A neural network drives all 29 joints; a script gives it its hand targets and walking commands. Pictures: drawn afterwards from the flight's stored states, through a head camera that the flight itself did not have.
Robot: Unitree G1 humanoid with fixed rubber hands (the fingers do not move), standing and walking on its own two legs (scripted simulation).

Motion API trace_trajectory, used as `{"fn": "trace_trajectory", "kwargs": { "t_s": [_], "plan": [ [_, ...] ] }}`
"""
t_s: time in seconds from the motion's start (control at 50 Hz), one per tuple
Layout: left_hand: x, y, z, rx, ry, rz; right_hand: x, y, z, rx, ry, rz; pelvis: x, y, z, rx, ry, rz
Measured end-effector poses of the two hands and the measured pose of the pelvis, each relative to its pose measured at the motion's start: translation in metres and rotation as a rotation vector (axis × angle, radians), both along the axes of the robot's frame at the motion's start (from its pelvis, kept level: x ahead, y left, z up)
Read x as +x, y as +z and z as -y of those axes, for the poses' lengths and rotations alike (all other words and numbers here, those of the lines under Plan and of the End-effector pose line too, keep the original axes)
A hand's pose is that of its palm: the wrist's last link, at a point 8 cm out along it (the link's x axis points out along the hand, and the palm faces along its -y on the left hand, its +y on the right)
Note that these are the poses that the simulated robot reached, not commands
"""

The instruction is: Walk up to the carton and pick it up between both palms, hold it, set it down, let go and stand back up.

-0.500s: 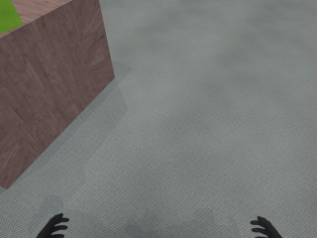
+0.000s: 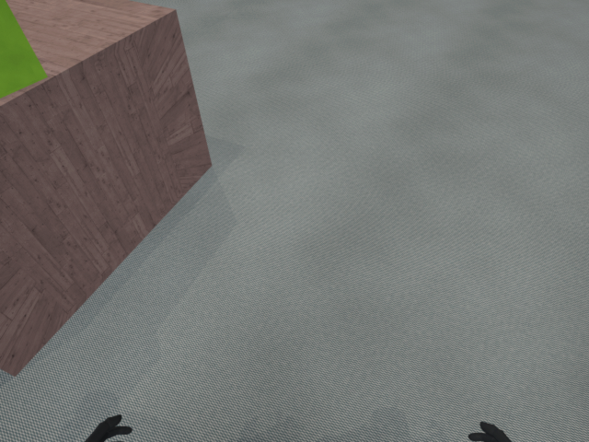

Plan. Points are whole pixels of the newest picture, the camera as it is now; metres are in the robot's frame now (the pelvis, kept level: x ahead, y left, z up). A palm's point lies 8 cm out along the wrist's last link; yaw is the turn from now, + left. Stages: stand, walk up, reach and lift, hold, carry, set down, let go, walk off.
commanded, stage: stand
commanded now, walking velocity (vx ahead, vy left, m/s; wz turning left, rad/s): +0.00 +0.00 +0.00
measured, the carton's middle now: out of the picture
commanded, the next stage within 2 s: walk up in 1.48 s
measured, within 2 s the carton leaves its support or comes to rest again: neither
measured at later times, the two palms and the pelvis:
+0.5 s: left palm out of the picture +0.09 +0.30 -0.10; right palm out of the picture +0.07 -0.29 -0.11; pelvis +0.00 +0.00 +0.01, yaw -1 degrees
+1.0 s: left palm out of the picture +0.08 +0.31 -0.10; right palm out of the picture +0.08 -0.29 -0.10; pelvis +0.00 +0.01 +0.02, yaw -1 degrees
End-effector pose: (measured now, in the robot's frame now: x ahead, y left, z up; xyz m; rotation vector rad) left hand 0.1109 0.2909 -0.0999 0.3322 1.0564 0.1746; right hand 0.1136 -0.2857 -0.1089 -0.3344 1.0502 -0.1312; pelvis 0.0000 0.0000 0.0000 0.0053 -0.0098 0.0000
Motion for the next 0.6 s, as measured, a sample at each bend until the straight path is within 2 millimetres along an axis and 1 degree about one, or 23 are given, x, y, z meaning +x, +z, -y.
{"fn": "trace_trajectory", "kwargs": {
  "t_s": [0.16, 0.34, 0.46, 0.6],
  "plan": [
    [-0.010, 0.002, -0.001, 0.004, -0.006, -0.046, -0.023, 0.002, 0.007, -0.001, -0.040, -0.060, -0.003, 0.007, 0.001, -0.003, -0.005, 0.010],
    [-0.019, 0.002, -0.004, 0.002, 0.000, -0.088, -0.045, 0.002, 0.008, -0.006, -0.067, -0.129, -0.004, 0.012, 0.001, -0.005, -0.010, 0.016],
    [-0.024, 0.000, -0.006, 0.001, 0.006, -0.114, -0.047, 0.003, 0.006, -0.003, -0.078, -0.142, -0.004, 0.014, -0.001, -0.006, -0.011, 0.015],
    [-0.028, -0.001, -0.010, 0.000, 0.017, -0.127, -0.043, 0.005, 0.004, -0.005, -0.078, -0.135, -0.002, 0.015, -0.004, -0.006, -0.015, 0.018]
  ]
}}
